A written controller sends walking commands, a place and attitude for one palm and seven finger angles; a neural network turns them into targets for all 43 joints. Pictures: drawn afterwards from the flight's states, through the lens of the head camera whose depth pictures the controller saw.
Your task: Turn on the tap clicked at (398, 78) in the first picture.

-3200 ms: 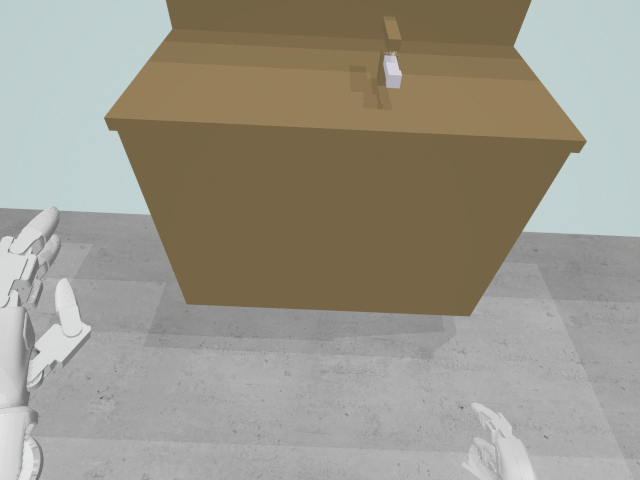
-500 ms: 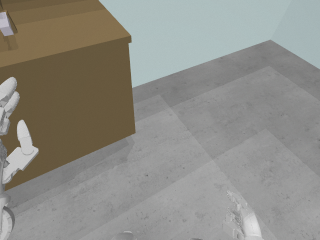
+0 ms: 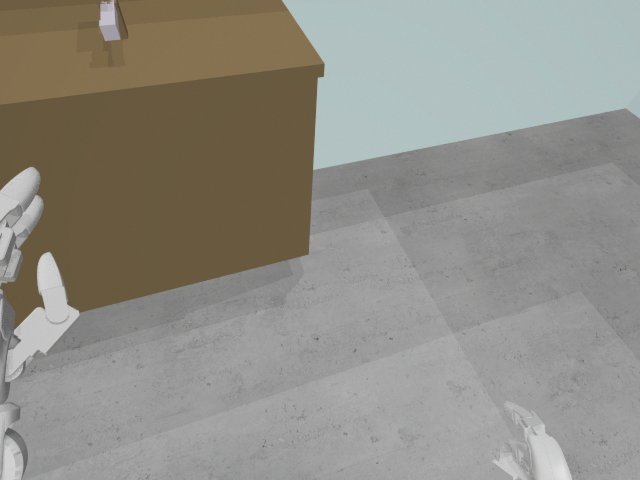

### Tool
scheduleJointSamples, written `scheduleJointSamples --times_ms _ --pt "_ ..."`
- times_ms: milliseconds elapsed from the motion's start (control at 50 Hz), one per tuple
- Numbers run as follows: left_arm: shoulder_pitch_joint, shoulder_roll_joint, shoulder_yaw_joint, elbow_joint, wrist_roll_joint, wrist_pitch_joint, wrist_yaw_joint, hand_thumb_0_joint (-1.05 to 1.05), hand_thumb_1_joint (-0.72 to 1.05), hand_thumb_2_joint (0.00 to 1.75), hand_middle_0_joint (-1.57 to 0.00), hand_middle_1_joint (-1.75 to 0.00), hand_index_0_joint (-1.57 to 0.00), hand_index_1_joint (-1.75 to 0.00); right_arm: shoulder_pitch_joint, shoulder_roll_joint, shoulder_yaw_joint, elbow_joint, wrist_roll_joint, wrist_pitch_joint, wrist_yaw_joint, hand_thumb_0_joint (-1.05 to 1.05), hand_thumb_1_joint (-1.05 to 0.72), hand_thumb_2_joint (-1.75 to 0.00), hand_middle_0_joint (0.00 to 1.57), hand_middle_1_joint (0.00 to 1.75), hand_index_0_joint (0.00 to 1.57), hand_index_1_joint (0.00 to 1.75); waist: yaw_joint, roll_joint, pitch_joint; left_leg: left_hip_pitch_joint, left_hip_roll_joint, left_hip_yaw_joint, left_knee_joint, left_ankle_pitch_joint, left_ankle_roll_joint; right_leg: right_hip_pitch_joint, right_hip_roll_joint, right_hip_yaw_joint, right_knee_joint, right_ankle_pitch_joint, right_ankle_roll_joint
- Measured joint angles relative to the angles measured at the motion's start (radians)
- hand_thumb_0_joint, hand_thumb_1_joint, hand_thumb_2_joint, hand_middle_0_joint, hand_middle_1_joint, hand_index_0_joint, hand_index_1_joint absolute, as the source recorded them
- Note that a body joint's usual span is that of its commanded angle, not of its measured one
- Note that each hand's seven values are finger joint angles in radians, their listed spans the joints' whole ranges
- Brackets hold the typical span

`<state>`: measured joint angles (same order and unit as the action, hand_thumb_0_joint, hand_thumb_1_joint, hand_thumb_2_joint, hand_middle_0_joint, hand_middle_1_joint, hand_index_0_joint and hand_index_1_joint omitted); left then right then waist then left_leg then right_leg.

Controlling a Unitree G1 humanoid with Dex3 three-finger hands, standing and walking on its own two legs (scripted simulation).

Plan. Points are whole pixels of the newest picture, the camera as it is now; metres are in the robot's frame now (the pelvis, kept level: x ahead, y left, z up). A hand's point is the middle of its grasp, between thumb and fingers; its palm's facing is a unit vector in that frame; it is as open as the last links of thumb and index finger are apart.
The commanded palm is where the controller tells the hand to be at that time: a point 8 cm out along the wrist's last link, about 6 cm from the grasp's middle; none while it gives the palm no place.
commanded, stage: take the last steps up to it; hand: left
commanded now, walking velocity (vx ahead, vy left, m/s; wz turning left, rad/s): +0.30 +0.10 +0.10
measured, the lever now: (110, 30) +0.84 +0.46 +0.11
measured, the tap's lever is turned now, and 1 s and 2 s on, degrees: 0 0 0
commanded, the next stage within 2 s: none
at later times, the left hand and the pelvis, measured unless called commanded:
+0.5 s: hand (84, 300) +0.23 +0.22 +0.17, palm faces +0.41 -0.81 -0.43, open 7.4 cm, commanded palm +0.17 +0.27 +0.18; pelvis +0.02 -0.01 +0.00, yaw +2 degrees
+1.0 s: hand (74, 191) +0.34 +0.27 +0.18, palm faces +0.41 -0.82 -0.41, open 7.4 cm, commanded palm +0.28 +0.32 +0.18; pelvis +0.13 +0.03 +0.00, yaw +1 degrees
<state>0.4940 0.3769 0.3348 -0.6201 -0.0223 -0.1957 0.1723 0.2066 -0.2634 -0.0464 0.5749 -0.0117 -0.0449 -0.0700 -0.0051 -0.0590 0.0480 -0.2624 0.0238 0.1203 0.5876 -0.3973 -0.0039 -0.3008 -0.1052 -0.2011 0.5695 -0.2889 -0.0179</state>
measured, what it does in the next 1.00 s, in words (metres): walks ahead: left foot, then right foot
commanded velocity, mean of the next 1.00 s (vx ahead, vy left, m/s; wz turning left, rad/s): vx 0.30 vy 0.08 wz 0.04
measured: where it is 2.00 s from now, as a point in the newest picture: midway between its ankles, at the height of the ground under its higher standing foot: (301, 428)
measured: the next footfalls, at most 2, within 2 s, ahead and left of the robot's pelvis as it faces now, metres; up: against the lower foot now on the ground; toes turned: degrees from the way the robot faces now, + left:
left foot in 0.02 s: +0.01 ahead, +0.12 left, +0.00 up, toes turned +7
right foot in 0.38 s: +0.09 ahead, -0.10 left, +0.00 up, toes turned -8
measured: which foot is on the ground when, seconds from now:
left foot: up 0.00-0.00, down 0.02-0.40, up 0.42-0.76, down 0.78-1.00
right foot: down 0.00-0.02, up 0.04-0.36, down 0.38-0.80, up 0.82-1.00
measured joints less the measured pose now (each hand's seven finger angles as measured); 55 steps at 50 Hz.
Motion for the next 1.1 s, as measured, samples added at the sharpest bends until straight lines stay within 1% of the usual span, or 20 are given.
scheduleJointSamples --times_ms 20,40,100,160,260,360,380,400,440,500,540,580,640,760,800,820,860,920,1000,1100 --pt "0.007 0.012 0.017 -0.022 -0.004 -0.008 0.006 0.02 0.89 0.9 -0.21 -0.3 -0.22 -0.31 0.003 -0.001 -0.003 -0.009 0.002 -0.003 0.0 0.01 -0.9 -0.9 0.2 0.3 0.2 0.3 -0.002 -0.002 -0.004 0.028 -0.003 0.002 -0.058 0.057 0.012 -0.018 -0.005 0.001 0.039 -0.016 0.006" --pt "0.006 0.023 0.035 -0.027 -0.007 -0.017 0.011 0.02 0.89 0.9 -0.21 -0.3 -0.22 -0.31 0.0 0.011 -0.006 -0.01 0.003 -0.007 -0.002 0.01 -0.9 -0.9 0.2 0.3 0.2 0.3 -0.001 -0.019 0.001 0.032 -0.014 0.011 -0.052 0.085 0.022 -0.039 -0.014 0.026 0.108 -0.047 0.016" --pt "0.007 0.028 0.054 0.027 0.002 -0.039 0.011 0.01 0.89 0.9 -0.21 -0.3 -0.22 -0.31 0.011 0.05 0.003 0.004 0.008 -0.025 0.007 0.01 -0.91 -0.9 0.2 0.3 0.2 0.3 -0.003 -0.003 -0.026 0.042 -0.006 0.012 -0.023 0.062 0.037 -0.126 0.025 0.092 0.396 -0.204 0.028" --pt "-0.016 0.018 0.045 0.101 0.012 -0.034 -0.009 0.01 0.89 0.9 -0.21 -0.3 -0.21 -0.31 0.041 0.086 0.024 0.034 0.018 -0.041 0.022 0.01 -0.91 -0.9 0.2 0.3 0.2 0.3 -0.003 0.037 -0.067 0.062 0.008 -0.01 -0.061 0.073 0.039 -0.181 0.036 0.091 0.501 -0.16 0.045" --pt "-0.041 -0.031 0.011 0.178 0.013 -0.025 -0.026 0.01 0.89 0.9 -0.21 -0.3 -0.21 -0.31 0.065 0.126 0.065 0.067 0.019 -0.049 0.028 0.01 -0.9 -0.9 0.21 0.3 0.2 0.3 0.017 0.072 -0.078 0.094 0.006 -0.014 -0.114 0.1 0.033 -0.174 0.02 0.083 0.364 -0.082 0.06" --pt "-0.046 -0.032 -0.013 0.204 0.018 -0.001 -0.03 0.01 0.89 0.9 -0.21 -0.3 -0.21 -0.31 0.064 0.139 0.089 0.081 0.004 -0.054 0.018 0.01 -0.9 -0.9 0.21 0.3 0.21 0.3 0.026 0.092 -0.058 0.083 0.007 -0.016 -0.072 0.07 0.016 -0.041 0.042 0.051 0.077 -0.07 0.059" --pt "-0.05 -0.022 -0.011 0.199 0.021 0.001 -0.029 0.02 0.89 0.9 -0.21 -0.3 -0.21 -0.31 0.062 0.138 0.09 0.08 0.002 -0.053 0.017 0.01 -0.9 -0.9 0.21 0.3 0.21 0.3 0.026 0.092 -0.054 0.066 0.009 -0.02 -0.031 0.048 0.01 -0.009 0.05 0.046 0.014 -0.036 0.039" --pt "-0.063 -0.021 -0.013 0.195 0.026 0.001 -0.029 0.02 0.89 0.9 -0.21 -0.3 -0.21 -0.31 0.054 0.129 0.087 0.083 0.001 -0.05 0.018 0.01 -0.9 -0.9 0.21 0.3 0.21 0.3 0.025 0.106 -0.044 0.038 0.023 -0.029 0.033 0.018 0.019 -0.007 0.061 0.035 0.007 0.021 0.009" --pt "-0.091 -0.026 -0.024 0.19 0.026 -0.003 -0.034 0.02 0.89 0.9 -0.21 -0.3 -0.21 -0.31 0.027 0.107 0.073 0.105 0.0 -0.038 0.022 0.01 -0.9 -0.9 0.21 0.3 0.21 0.3 0.021 0.115 -0.022 -0.052 0.018 -0.066 0.256 -0.049 0.019 -0.015 0.063 0.018 0.046 0.014 -0.03" --pt "-0.087 -0.037 -0.018 0.18 0.016 -0.024 -0.043 0.02 0.89 0.9 -0.21 -0.3 -0.22 -0.31 0.001 0.072 0.052 0.122 0.0 -0.02 0.031 0.01 -0.9 -0.9 0.21 0.3 0.21 0.3 0.021 0.09 -0.01 -0.173 0.005 -0.079 0.51 -0.014 -0.006 0.005 0.053 0.027 0.024 -0.002 -0.038" --pt "-0.052 -0.036 -0.003 0.17 0.014 -0.039 -0.045 0.01 0.89 0.9 -0.21 -0.3 -0.22 -0.31 -0.006 0.05 0.039 0.11 0.003 -0.008 0.029 0.01 -0.9 -0.9 0.21 0.3 0.21 0.3 0.008 0.076 -0.012 -0.222 0.022 -0.075 0.541 0.026 -0.016 0.026 0.048 0.032 -0.02 0.015 -0.031" --pt "-0.022 -0.026 0.01 0.16 0.013 -0.049 -0.044 0.01 0.89 0.9 -0.21 -0.3 -0.22 -0.31 -0.006 0.032 0.026 0.094 0.004 -0.005 0.025 0.01 -0.9 -0.9 0.21 0.3 0.21 0.3 -0.004 0.06 -0.013 -0.24 0.044 -0.064 0.474 0.057 -0.021 0.047 0.04 0.034 -0.06 0.026 -0.027" --pt "0.005 -0.01 0.02 0.137 0.011 -0.053 -0.035 0.01 0.89 0.9 -0.21 -0.3 -0.22 -0.31 0.004 0.009 0.006 0.066 0.005 -0.008 0.017 0.01 -0.9 -0.9 0.21 0.3 0.2 0.3 -0.008 0.036 -0.007 -0.216 0.067 -0.039 0.29 0.079 -0.016 0.075 0.023 0.034 -0.089 0.026 -0.016" --pt "0.01 -0.016 0.016 0.08 0.008 -0.044 -0.009 0.01 0.89 0.9 -0.21 -0.3 -0.22 -0.31 0.027 -0.015 -0.018 0.028 0.004 -0.02 0.002 0.01 -0.91 -0.9 0.2 0.3 0.2 0.3 0.012 0.026 -0.008 -0.077 0.056 0.019 -0.013 0.138 -0.002 0.11 0.002 0.043 -0.038 -0.045 0.026" --pt "-0.008 -0.013 0.024 0.07 0.005 -0.045 -0.002 0.01 0.89 0.9 -0.21 -0.3 -0.22 -0.31 0.024 -0.006 -0.019 0.018 0.007 -0.024 -0.005 0.01 -0.91 -0.9 0.2 0.3 0.2 0.3 0.018 0.024 -0.011 -0.036 0.044 0.03 -0.057 0.204 0.005 0.092 -0.008 0.058 0.051 -0.1 0.038" --pt "-0.028 -0.009 0.03 0.081 0.004 -0.046 0.001 0.01 0.89 0.9 -0.21 -0.3 -0.22 -0.31 0.013 0.013 -0.018 0.019 0.01 -0.023 -0.007 0.01 -0.91 -0.9 0.2 0.3 0.2 0.3 0.021 0.009 -0.006 -0.036 0.037 0.04 -0.024 0.185 0.008 0.066 -0.014 0.085 0.139 -0.149 0.036" --pt "-0.069 -0.003 0.033 0.123 0.01 -0.047 0.001 0.01 0.89 0.9 -0.21 -0.3 -0.21 -0.31 -0.004 0.054 -0.004 0.023 0.011 -0.026 -0.002 0.01 -0.91 -0.9 0.2 0.3 0.2 0.3 0.016 0.003 -0.007 -0.032 0.037 0.044 0.007 0.128 0.014 -0.013 0.01 0.125 0.353 -0.234 0.029" --pt "-0.101 0.0 0.029 0.154 0.012 -0.025 -0.008 0.02 0.89 0.9 -0.21 -0.3 -0.21 -0.31 -0.013 0.11 0.034 0.027 0.013 -0.04 0.015 0.01 -0.91 -0.9 0.2 0.3 0.2 0.3 0.0 0.021 -0.016 -0.016 0.046 0.028 -0.022 0.116 0.013 -0.116 0.035 0.117 0.516 -0.221 0.033" --pt "-0.052 -0.006 0.023 0.087 0.005 -0.024 -0.016 0.02 0.89 0.9 -0.21 -0.3 -0.21 -0.31 -0.007 0.157 0.075 0.024 0.012 -0.06 0.037 0.01 -0.9 -0.9 0.21 0.3 0.2 0.3 0.002 0.049 -0.01 0.02 0.057 0.031 -0.079 0.123 0.006 -0.174 0.034 0.089 0.407 -0.136 0.04" --pt "0.019 0.026 0.036 0.062 0.001 -0.035 -0.026 0.02 0.89 0.9 -0.21 -0.3 -0.21 -0.31 0.017 0.164 0.095 0.031 0.006 -0.055 0.036 0.01 -0.9 -0.9 0.21 0.3 0.21 0.3 0.012 0.092 -0.004 0.053 0.069 0.027 -0.066 0.079 -0.02 -0.095 0.055 0.043 0.098 -0.041 0.041"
